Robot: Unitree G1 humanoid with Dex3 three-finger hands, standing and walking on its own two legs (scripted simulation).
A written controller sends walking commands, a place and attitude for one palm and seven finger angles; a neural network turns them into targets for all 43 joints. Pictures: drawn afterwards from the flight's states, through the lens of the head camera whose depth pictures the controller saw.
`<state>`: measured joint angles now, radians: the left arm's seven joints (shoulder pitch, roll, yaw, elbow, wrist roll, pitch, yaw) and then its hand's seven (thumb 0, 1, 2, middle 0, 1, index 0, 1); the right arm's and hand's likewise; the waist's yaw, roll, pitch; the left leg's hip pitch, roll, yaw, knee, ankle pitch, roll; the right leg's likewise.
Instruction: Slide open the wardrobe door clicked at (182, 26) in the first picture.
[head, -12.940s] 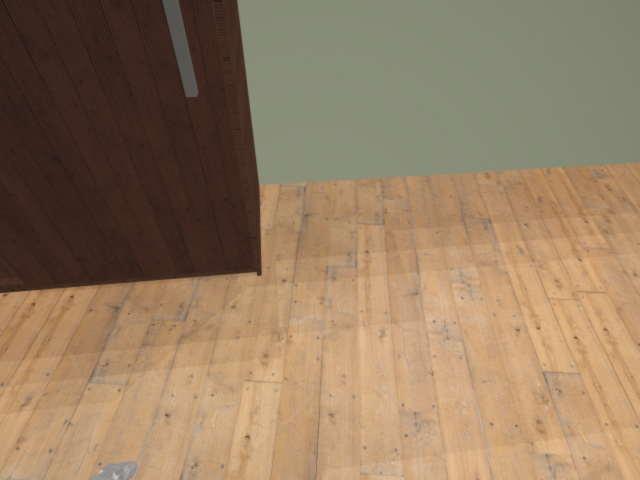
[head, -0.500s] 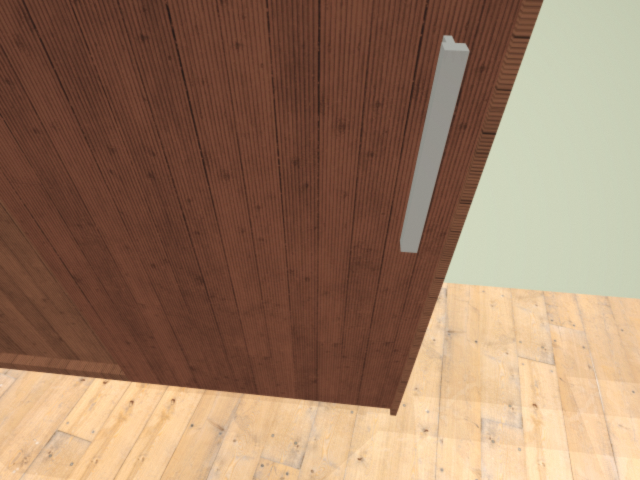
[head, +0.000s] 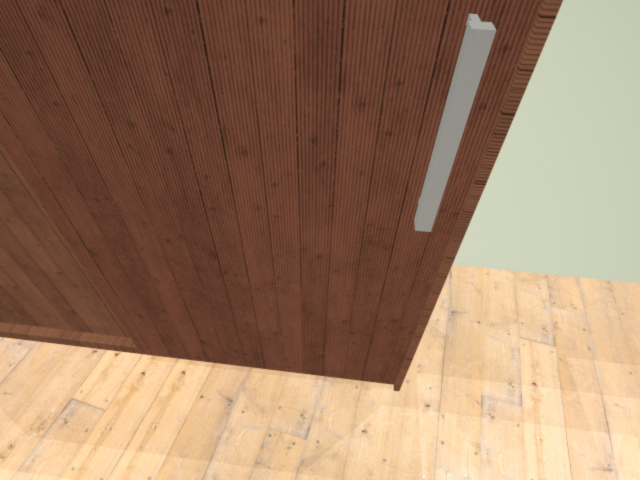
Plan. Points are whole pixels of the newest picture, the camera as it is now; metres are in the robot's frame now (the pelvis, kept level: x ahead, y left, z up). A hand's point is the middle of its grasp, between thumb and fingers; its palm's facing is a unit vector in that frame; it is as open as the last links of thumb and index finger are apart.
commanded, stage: come to a stop and stand still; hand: right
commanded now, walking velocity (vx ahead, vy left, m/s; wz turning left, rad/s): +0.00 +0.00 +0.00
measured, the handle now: (444, 137) +0.53 -0.13 +0.18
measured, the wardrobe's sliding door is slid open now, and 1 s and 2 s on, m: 0.00 0.00 0.00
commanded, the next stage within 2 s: look again from close up in 0.22 s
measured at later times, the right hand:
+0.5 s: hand out of the picture +0.01 -0.17 -0.17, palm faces +0.02 +0.98 -0.21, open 7.4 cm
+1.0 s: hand out of the picture +0.06 -0.17 -0.16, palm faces +0.01 +0.97 -0.23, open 7.4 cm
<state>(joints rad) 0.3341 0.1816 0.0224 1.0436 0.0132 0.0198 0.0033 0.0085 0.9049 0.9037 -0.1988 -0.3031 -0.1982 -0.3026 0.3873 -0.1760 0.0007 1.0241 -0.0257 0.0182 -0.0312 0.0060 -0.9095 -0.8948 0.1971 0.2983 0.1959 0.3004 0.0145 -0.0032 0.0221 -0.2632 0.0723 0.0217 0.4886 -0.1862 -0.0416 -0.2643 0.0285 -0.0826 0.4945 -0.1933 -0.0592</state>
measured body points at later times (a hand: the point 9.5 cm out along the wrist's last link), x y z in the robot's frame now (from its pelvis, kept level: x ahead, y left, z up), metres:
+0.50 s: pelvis +0.01 +0.01 +0.00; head +0.01 +0.01 +0.45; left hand +0.02 +0.25 -0.15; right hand +0.01 -0.22 -0.15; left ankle +0.05 +0.15 -0.73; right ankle +0.05 -0.08 -0.73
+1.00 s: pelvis +0.03 +0.02 +0.01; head +0.04 +0.02 +0.46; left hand +0.07 +0.26 -0.15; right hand +0.06 -0.22 -0.15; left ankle +0.05 +0.15 -0.73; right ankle +0.05 -0.08 -0.73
